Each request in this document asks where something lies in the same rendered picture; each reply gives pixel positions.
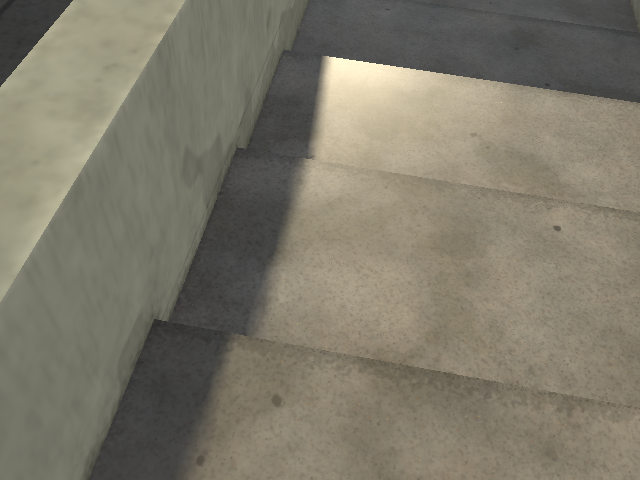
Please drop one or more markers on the stairs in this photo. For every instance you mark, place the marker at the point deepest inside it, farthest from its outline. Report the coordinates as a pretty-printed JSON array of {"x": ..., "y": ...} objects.
[{"x": 452, "y": 185}]

